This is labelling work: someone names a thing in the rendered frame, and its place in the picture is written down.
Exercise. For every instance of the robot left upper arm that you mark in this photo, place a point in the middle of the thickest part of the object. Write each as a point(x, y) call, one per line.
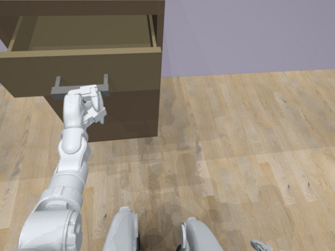
point(52, 230)

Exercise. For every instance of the drawer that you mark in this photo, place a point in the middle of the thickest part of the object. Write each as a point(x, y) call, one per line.
point(81, 49)

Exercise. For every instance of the cabinet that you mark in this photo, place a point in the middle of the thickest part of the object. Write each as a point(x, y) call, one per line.
point(130, 114)

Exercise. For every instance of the right robot thigh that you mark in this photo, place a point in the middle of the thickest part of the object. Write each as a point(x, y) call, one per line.
point(196, 236)

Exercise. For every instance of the right robot hand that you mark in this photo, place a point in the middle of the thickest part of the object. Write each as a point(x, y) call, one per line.
point(259, 246)

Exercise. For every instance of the left robot forearm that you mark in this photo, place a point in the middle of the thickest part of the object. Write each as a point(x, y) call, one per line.
point(69, 178)

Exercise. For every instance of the robot thigh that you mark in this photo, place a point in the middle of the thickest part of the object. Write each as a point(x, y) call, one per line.
point(196, 236)
point(122, 232)

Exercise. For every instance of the left robot thigh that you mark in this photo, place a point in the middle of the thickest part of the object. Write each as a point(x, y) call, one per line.
point(122, 232)

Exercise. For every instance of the handle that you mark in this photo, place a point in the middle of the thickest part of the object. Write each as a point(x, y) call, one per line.
point(59, 92)

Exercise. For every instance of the left robot hand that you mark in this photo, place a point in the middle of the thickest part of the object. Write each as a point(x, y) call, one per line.
point(74, 108)

